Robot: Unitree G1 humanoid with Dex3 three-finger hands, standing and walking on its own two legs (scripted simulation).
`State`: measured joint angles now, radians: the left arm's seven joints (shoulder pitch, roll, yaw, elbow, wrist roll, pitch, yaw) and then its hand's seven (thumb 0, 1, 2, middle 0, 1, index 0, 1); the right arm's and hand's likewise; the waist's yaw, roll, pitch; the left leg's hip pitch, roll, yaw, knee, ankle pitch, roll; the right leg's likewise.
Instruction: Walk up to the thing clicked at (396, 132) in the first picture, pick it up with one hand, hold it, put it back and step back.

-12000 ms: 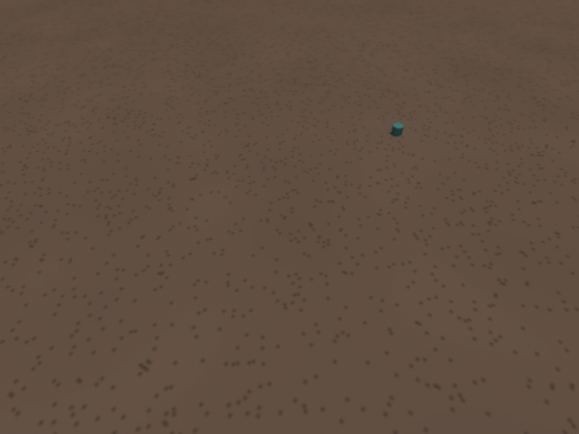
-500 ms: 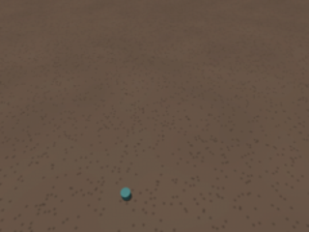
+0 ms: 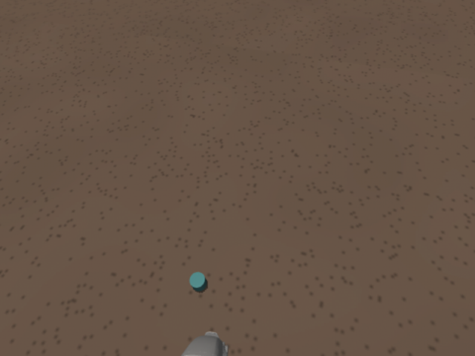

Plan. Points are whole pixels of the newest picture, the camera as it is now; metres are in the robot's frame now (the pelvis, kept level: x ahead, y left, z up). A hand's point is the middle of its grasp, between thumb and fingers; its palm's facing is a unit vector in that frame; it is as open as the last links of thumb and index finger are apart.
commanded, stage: walk up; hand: left
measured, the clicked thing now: (198, 281) +0.46 +0.24 -0.74
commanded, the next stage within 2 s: stand in 1.82 s
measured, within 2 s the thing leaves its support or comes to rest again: neither
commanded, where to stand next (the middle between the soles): +0.07 +0.00 m, yaw +1 degrees
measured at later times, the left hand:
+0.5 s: hand out of the picture -0.01 +0.26 -0.16, palm faces +0.00 -0.90 -0.43, open 7.4 cm
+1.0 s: hand out of the picture -0.05 +0.30 -0.15, palm faces +0.04 -0.94 -0.34, open 7.4 cm
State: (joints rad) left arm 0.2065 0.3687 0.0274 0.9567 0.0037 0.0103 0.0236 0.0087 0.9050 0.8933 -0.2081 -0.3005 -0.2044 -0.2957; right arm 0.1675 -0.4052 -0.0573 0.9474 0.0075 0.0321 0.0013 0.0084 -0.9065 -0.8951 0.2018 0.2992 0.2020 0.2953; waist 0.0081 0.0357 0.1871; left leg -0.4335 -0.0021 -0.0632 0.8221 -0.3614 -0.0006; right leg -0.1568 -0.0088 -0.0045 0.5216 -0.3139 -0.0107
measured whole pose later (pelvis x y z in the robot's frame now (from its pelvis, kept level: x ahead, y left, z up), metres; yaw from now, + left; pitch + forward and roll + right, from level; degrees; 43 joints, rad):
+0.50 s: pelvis -0.09 -0.01 -0.02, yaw +0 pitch -3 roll +1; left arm 0.19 0.36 0.06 0.86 0.03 0.05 0.01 0.01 0.91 0.89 -0.21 -0.30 -0.21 -0.30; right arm 0.08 -0.40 -0.07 0.81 -0.01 0.09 -0.01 0.01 -0.90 -0.89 0.20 0.30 0.20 0.30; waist 0.03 0.04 0.17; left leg -0.60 -0.11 -0.16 1.08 -0.45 -0.01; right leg -0.29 0.00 0.02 0.76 -0.43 -0.03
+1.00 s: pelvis -0.07 +0.02 +0.00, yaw +4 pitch -5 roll +1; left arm 0.35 0.45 0.07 0.88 0.01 0.01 -0.06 0.01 0.91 0.89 -0.21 -0.30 -0.20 -0.30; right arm 0.38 -0.39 -0.04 0.85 -0.02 -0.07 0.02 0.01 -0.90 -0.89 0.21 0.30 0.21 0.30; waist 0.00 -0.08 0.06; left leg -0.09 -0.01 0.01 0.47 -0.30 0.01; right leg -0.50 -0.05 0.06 0.90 -0.28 0.01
